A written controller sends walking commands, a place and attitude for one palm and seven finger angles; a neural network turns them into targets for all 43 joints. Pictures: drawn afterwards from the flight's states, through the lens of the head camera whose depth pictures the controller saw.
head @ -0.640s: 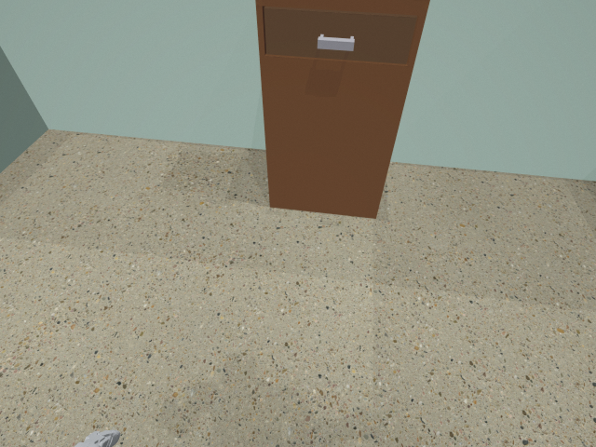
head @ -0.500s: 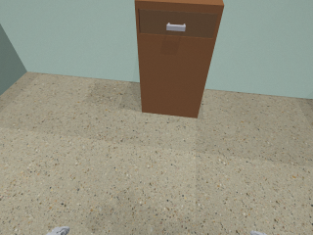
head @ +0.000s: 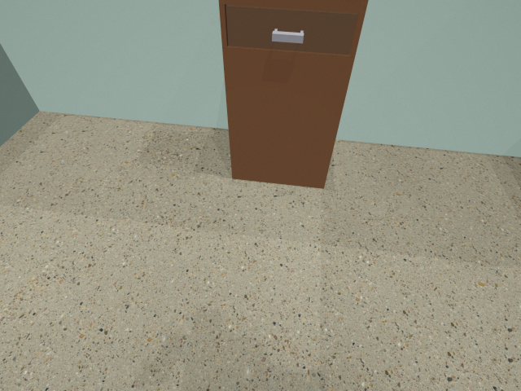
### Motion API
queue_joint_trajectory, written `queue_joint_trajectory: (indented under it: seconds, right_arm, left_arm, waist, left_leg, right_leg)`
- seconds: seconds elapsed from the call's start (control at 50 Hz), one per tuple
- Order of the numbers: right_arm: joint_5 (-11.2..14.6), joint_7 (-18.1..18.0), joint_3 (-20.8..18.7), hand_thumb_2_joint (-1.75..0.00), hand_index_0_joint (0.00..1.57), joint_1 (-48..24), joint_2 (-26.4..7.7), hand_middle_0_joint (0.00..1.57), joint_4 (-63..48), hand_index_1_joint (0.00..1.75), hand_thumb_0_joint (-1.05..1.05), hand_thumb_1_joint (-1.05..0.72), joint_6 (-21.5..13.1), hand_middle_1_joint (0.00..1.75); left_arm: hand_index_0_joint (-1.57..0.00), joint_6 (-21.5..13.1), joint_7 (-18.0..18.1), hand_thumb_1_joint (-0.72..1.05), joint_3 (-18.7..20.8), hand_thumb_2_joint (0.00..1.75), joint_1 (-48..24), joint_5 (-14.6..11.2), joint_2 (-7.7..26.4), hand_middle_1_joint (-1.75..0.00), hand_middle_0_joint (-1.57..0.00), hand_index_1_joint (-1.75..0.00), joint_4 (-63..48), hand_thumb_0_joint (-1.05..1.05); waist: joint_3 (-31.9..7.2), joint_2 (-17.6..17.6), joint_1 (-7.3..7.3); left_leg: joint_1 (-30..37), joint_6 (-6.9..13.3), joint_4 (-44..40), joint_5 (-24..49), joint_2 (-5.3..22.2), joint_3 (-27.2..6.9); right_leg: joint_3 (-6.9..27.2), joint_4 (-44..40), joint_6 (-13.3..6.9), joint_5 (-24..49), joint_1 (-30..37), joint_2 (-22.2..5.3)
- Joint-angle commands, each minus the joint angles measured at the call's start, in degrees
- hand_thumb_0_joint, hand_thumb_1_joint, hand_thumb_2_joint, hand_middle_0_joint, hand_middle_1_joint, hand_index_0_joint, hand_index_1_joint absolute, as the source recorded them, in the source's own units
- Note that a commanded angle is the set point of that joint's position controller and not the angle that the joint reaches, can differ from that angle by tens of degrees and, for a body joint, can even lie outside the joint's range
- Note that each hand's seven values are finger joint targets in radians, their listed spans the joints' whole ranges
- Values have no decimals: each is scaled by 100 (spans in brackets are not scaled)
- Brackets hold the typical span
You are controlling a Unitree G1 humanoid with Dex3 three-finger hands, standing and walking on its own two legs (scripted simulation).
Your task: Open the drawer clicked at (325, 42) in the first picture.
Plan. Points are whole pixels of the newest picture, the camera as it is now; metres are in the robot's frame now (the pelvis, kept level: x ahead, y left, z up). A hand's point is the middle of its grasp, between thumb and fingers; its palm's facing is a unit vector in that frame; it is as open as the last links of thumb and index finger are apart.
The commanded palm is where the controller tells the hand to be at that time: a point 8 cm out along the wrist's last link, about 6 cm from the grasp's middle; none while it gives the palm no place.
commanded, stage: stand and wait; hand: left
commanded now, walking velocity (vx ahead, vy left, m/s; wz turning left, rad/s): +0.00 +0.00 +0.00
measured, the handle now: (288, 34) +1.24 -0.03 +0.03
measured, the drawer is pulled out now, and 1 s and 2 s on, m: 0.00 0.00 0.00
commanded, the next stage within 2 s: look at it before walking up in 0.18 s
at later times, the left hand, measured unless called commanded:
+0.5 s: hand out of the picture +0.09 +0.25 -0.15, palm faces -0.05 -0.94 -0.33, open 7.4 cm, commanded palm none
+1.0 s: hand out of the picture +0.07 +0.24 -0.16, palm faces -0.04 -0.94 -0.33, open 7.4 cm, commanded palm none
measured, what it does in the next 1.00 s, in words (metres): stands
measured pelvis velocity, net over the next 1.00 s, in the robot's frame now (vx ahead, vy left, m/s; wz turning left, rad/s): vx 0.01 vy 0.00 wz -0.02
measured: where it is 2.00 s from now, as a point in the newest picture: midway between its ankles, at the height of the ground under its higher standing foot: (281, 366)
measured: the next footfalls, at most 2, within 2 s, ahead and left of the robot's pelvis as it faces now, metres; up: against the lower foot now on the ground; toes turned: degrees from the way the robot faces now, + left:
left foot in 1.72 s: +0.41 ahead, +0.05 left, +0.00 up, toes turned -12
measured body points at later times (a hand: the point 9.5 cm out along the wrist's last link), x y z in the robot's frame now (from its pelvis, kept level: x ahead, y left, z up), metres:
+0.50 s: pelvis +0.00 +0.00 +0.00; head +0.00 +0.00 +0.45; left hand +0.09 +0.29 -0.13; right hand +0.08 -0.29 -0.13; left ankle +0.01 +0.13 -0.74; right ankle +0.01 -0.12 -0.74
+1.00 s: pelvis +0.01 +0.00 +0.00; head +0.01 +0.00 +0.45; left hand +0.08 +0.29 -0.13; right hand +0.08 -0.29 -0.13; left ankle +0.01 +0.13 -0.74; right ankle +0.01 -0.12 -0.74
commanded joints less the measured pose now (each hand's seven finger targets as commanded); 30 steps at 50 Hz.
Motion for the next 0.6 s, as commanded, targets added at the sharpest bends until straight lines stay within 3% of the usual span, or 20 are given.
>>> queue_joint_trajectory:
  seconds: [0.0,0.16,0.58]
  right_arm:
    - [7,-77,-231,-90,20,-342,-1127,20,-388,30,0,-90,-160,30]
    - [10,-70,-234,-90,20,-337,-1122,20,-326,30,0,-90,-149,30]
    - [18,-84,-232,-90,20,-448,-1137,20,-358,30,0,-90,-177,30]
  left_arm:
    - [-20,-149,69,90,244,90,-346,-22,1171,-30,-20,-30,-386,0]
    - [-20,-144,69,90,237,90,-332,-12,1175,-30,-20,-30,-343,0]
    - [-20,-167,73,90,238,90,-349,-9,1150,-30,-20,-30,-361,0]
  waist:
    - [-356,-46,15]
    - [-261,-60,23]
    - [-448,-23,21]
  left_leg:
    - [30,231,-434,355,564,-510]
    - [21,228,-479,228,578,-493]
    - [276,227,-490,771,625,-474]
  right_leg:
    - [703,-574,-198,165,14,-694]
    - [723,-630,-180,27,-80,-680]
    - [656,-558,-170,799,107,-694]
